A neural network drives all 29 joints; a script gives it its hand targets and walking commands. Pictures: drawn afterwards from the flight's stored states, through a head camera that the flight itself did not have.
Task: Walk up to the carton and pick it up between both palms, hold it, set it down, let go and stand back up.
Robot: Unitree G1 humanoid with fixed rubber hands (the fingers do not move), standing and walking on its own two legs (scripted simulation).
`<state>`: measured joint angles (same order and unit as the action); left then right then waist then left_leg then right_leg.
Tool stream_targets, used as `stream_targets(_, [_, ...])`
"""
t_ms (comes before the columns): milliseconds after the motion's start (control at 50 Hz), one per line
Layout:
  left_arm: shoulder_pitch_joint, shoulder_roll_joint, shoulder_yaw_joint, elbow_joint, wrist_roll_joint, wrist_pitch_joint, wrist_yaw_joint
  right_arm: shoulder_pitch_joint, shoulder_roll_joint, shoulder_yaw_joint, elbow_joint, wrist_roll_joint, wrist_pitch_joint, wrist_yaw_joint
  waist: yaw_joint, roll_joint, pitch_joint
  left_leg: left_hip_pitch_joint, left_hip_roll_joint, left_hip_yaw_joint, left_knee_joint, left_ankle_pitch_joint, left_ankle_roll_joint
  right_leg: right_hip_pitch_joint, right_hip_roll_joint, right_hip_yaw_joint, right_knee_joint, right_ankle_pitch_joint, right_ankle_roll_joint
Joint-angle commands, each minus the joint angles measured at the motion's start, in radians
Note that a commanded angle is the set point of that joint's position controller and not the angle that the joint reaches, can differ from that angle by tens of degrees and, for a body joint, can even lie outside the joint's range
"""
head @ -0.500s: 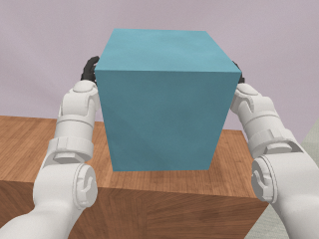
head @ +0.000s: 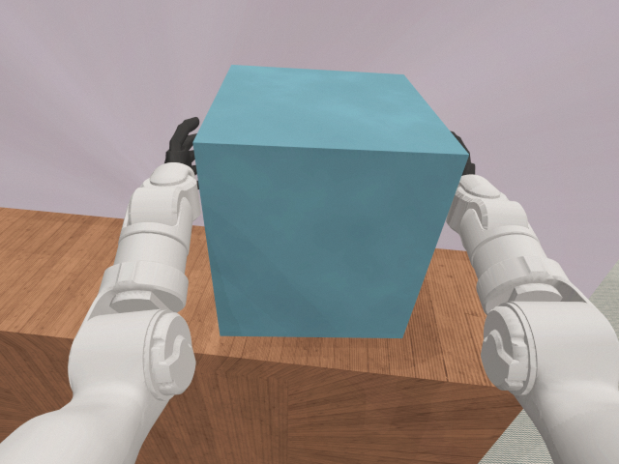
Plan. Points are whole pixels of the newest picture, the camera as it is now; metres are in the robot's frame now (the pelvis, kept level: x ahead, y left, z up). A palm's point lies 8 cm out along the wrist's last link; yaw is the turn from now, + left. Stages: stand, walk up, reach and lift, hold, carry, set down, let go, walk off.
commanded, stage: set down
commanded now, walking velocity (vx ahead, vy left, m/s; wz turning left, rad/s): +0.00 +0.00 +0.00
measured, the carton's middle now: (315, 199) +0.46 +0.01 +0.18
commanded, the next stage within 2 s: none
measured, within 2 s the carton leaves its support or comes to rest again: rests again in 1.70 s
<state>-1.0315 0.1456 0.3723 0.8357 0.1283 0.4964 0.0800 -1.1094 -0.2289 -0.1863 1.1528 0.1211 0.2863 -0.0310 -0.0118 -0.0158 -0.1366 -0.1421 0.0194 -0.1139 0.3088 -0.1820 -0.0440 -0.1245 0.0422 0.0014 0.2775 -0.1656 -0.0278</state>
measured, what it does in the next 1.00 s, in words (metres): stands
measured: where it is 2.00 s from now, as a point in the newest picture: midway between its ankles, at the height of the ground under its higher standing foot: outside the picture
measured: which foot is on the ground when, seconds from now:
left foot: down 0.00-1.00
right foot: down 0.00-1.00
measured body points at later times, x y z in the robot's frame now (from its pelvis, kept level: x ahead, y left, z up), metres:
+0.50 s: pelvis +0.01 +0.00 +0.00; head +0.00 +0.01 +0.45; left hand +0.45 +0.18 +0.19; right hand +0.46 -0.18 +0.19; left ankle -0.01 +0.15 -0.75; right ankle -0.01 -0.10 -0.75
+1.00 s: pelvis +0.01 +0.00 +0.00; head +0.02 +0.01 +0.45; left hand +0.45 +0.18 +0.16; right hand +0.46 -0.18 +0.16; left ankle -0.01 +0.15 -0.75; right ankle -0.01 -0.10 -0.75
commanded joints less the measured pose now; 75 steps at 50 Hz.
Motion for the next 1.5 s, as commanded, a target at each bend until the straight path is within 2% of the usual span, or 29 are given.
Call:
stream_targets(0, [-0.811, -0.541, -0.254, -0.156, -0.111, -0.086, -0.128, -0.847, 0.459, 0.033, -0.213, 0.001, -0.117, 0.172, -0.026, 0.065, -0.431, 0.122, -0.046, 0.102, 0.008, 0.296, -0.031, 0.151, 0.002, -0.049, 0.01, 0.337, 0.054])
stream_targets(20, [-0.803, -0.541, -0.255, -0.137, -0.112, -0.095, -0.12, -0.833, 0.43, 0.013, -0.185, -0.022, -0.125, 0.183, -0.035, 0.064, -0.422, 0.111, -0.038, 0.099, 0.0, 0.277, -0.034, 0.129, -0.004, -0.053, 0.007, 0.299, 0.053])
stream_targets(40, [-0.817, -0.544, -0.265, -0.188, -0.122, -0.109, -0.105, -0.846, 0.472, 0.049, -0.225, -0.009, -0.135, 0.191, -0.014, 0.019, -0.491, 0.131, -0.035, 0.099, 0.015, 0.326, -0.03, 0.158, 0.004, -0.057, 0.02, 0.342, 0.057])
stream_targets(100, [-0.747, -0.562, -0.254, -0.199, -0.101, -0.114, -0.095, -0.817, 0.487, 0.083, -0.234, 0.001, -0.17, 0.195, 0.037, 0.04, -0.533, 0.152, -0.036, 0.121, 0.035, 0.419, -0.033, 0.19, 0.001, -0.066, 0.044, 0.475, 0.06])
stream_targets(140, [-0.713, -0.578, -0.299, -0.225, -0.123, -0.112, -0.093, -0.809, 0.509, 0.131, -0.302, 0.038, -0.184, 0.182, 0.031, 0.061, -0.611, 0.182, -0.044, 0.123, 0.062, 0.486, -0.042, 0.254, 0.008, -0.056, 0.056, 0.547, 0.056])
stream_targets(160, [-0.716, -0.567, -0.288, -0.21, -0.116, -0.119, -0.085, -0.809, 0.497, 0.111, -0.265, 0.036, -0.174, 0.191, 0.022, 0.007, -0.525, 0.138, -0.031, 0.109, 0.052, 0.452, -0.033, 0.222, 0.014, -0.067, 0.049, 0.506, 0.063])
stream_targets(240, [-0.736, -0.566, -0.254, -0.134, -0.089, -0.089, -0.084, -0.839, 0.391, 0.03, -0.18, -0.034, -0.169, 0.218, 0.018, 0.054, -0.388, 0.103, -0.023, 0.108, 0.005, 0.319, -0.028, 0.109, 0.003, -0.073, 0.005, 0.288, 0.04])
stream_targets(300, [-0.691, -0.555, -0.244, -0.118, -0.08, -0.106, -0.088, -0.81, 0.406, 0.024, -0.183, -0.037, -0.176, 0.216, 0.022, 0.011, -0.39, 0.08, -0.029, 0.11, 0.011, 0.322, -0.025, 0.13, -0.002, -0.066, 0.014, 0.341, 0.049])
stream_targets(340, [-0.721, -0.597, -0.276, -0.158, -0.092, -0.119, -0.083, -0.839, 0.424, 0.026, -0.225, -0.048, -0.205, 0.226, 0.011, 0.048, -0.488, 0.128, -0.027, 0.11, 0.037, 0.386, -0.039, 0.127, 0.0, -0.071, 0.034, 0.407, 0.052])
stream_targets(360, [-0.715, -0.571, -0.263, -0.194, -0.092, -0.129, -0.075, -0.825, 0.457, 0.055, -0.216, -0.032, -0.204, 0.226, 0.041, 0.037, -0.517, 0.133, -0.024, 0.12, 0.041, 0.395, -0.038, 0.141, -0.001, -0.063, 0.042, 0.446, 0.054])
stream_targets(400, [-0.741, -0.596, -0.311, -0.266, -0.126, -0.154, -0.06, -0.816, 0.495, 0.102, -0.257, 0.005, -0.23, 0.219, 0.049, 0.035, -0.658, 0.155, -0.024, 0.124, 0.068, 0.507, -0.042, 0.205, 0.007, -0.058, 0.071, 0.579, 0.061])
stream_targets(460, [-0.687, -0.572, -0.257, -0.174, -0.094, -0.157, -0.057, -0.804, 0.453, 0.07, -0.2, -0.049, -0.224, 0.22, 0.054, -0.032, -0.551, 0.062, -0.02, 0.134, 0.038, 0.404, -0.029, 0.185, 0.001, -0.067, 0.059, 0.537, 0.06])
stream_targets(480, [-0.73, -0.582, -0.282, -0.208, -0.106, -0.162, -0.059, -0.82, 0.473, 0.094, -0.245, -0.045, -0.233, 0.226, 0.059, 0.005, -0.627, 0.082, -0.034, 0.136, 0.038, 0.42, -0.031, 0.233, -0.009, -0.059, 0.071, 0.59, 0.062])
stream_targets(500, [-0.683, -0.563, -0.25, -0.174, -0.09, -0.156, -0.056, -0.81, 0.45, 0.079, -0.204, -0.052, -0.233, 0.222, 0.078, -0.039, -0.551, 0.044, -0.026, 0.139, 0.03, 0.406, -0.018, 0.208, -0.007, -0.061, 0.069, 0.576, 0.071])
stream_targets(520, [-0.72, -0.565, -0.27, -0.188, -0.098, -0.165, -0.059, -0.81, 0.445, 0.065, -0.197, -0.063, -0.237, 0.226, 0.06, -0.012, -0.573, 0.037, -0.029, 0.141, 0.032, 0.403, -0.03, 0.208, -0.005, -0.063, 0.066, 0.557, 0.064])
stream_targets(580, [-0.657, -0.555, -0.229, -0.151, -0.067, -0.158, -0.069, -0.806, 0.451, 0.073, -0.219, -0.064, -0.248, 0.219, 0.083, -0.037, -0.559, 0.011, -0.04, 0.146, 0.034, 0.399, -0.017, 0.263, -0.016, -0.051, 0.084, 0.658, 0.08])
stream_targets(600, [-0.633, -0.565, -0.25, -0.16, -0.074, -0.163, -0.072, -0.792, 0.459, 0.069, -0.242, -0.065, -0.257, 0.22, 0.062, -0.079, -0.568, 0.009, -0.04, 0.14, 0.027, 0.41, -0.012, 0.261, -0.007, -0.068, 0.087, 0.666, 0.091])
stream_targets(660, [-0.637, -0.542, -0.223, -0.126, -0.065, -0.178, -0.075, -0.777, 0.452, 0.048, -0.199, -0.081, -0.258, 0.214, 0.06, -0.065, -0.55, -0.029, -0.037, 0.153, 0.023, 0.365, -0.013, 0.269, -0.025, -0.055, 0.084, 0.693, 0.087])
stream_targets(760, [-0.698, -0.602, -0.28, -0.182, -0.065, -0.214, -0.069, -0.727, 0.458, -0.009, -0.163, -0.157, -0.288, 0.229, 0.024, -0.006, -0.615, 0.037, -0.033, 0.147, 0.028, 0.401, -0.027, 0.207, -0.022, -0.079, 0.076, 0.622, 0.075])
stream_targets(880, [-0.711, -0.62, -0.299, -0.2, -0.075, -0.238, -0.037, -0.766, 0.446, -0.008, -0.186, -0.159, -0.326, 0.242, 0.049, 0.051, -0.717, 0.109, -0.013, 0.157, 0.071, 0.506, -0.05, 0.128, -0.006, -0.093, 0.08, 0.592, 0.052])
stream_targets(940, [-0.631, -0.595, -0.26, -0.17, -0.045, -0.225, -0.033, -0.729, 0.422, -0.013, -0.157, -0.171, -0.327, 0.251, 0.085, 0.016, -0.674, 0.121, -0.009, 0.161, 0.071, 0.521, -0.031, 0.094, -0.003, -0.094, 0.072, 0.588, 0.059])
stream_targets(1080, [-0.627, -0.59, -0.235, -0.156, -0.024, -0.236, -0.029, -0.72, 0.406, -0.046, -0.109, -0.195, -0.333, 0.271, 0.086, 0.008, -0.579, 0.105, 0.003, 0.161, 0.049, 0.48, -0.029, 0.086, -0.006, -0.103, 0.054, 0.477, 0.054])
stream_targets(1180, [-0.578, -0.514, -0.129, -0.066, 0.033, -0.23, -0.051, -0.707, 0.431, -0.075, -0.116, -0.22, -0.315, 0.273, 0.113, -0.094, -0.462, -0.045, -0.022, 0.18, -0.021, 0.251, 0.018, 0.2, -0.031, -0.058, 0.041, 0.465, 0.079])
stream_targets(1220, [-0.568, -0.522, -0.134, -0.057, 0.036, -0.239, -0.061, -0.688, 0.428, -0.091, -0.118, -0.236, -0.323, 0.273, 0.121, -0.089, -0.47, -0.078, -0.021, 0.189, -0.041, 0.222, 0.02, 0.228, -0.038, -0.058, 0.049, 0.472, 0.08])
stream_targets(1240, [-0.63, -0.528, -0.146, -0.1, 0.027, -0.26, -0.057, -0.699, 0.438, -0.099, -0.116, -0.254, -0.33, 0.281, 0.098, -0.081, -0.526, -0.067, -0.026, 0.185, -0.034, 0.234, 0.013, 0.228, -0.037, -0.071, 0.045, 0.451, 0.08])
stream_targets(1300, [-0.603, -0.525, -0.113, -0.074, 0.055, -0.264, -0.06, -0.688, 0.452, -0.103, -0.143, -0.276, -0.338, 0.278, 0.122, -0.076, -0.517, -0.063, -0.033, 0.191, -0.031, 0.226, 0.02, 0.212, -0.048, -0.073, 0.051, 0.488, 0.088])
stream_targets(1420, [-0.67, -0.566, -0.202, -0.15, 0.03, -0.314, -0.035, -0.652, 0.443, -0.13, -0.129, -0.313, -0.372, 0.28, 0.068, -0.026, -0.643, 0.032, -0.019, 0.19, 0.009, 0.304, -0.005, 0.106, -0.031, -0.095, 0.05, 0.406, 0.076])
stream_targets(1440, [-0.633, -0.575, -0.198, -0.134, 0.033, -0.312, -0.039, -0.65, 0.444, -0.132, -0.126, -0.306, -0.379, 0.278, 0.091, -0.015, -0.635, 0.042, -0.015, 0.199, 0.01, 0.346, -0.008, 0.088, -0.027, -0.101, 0.056, 0.446, 0.078])
stream_targets(1480, [-0.618, -0.573, -0.198, -0.136, 0.027, -0.311, -0.033, -0.641, 0.428, -0.141, -0.116, -0.3, -0.382, 0.28, 0.084, -0.001, -0.654, 0.091, -0.004, 0.191, 0.041, 0.397, -0.011, 0.042, -0.028, -0.099, 0.055, 0.421, 0.065])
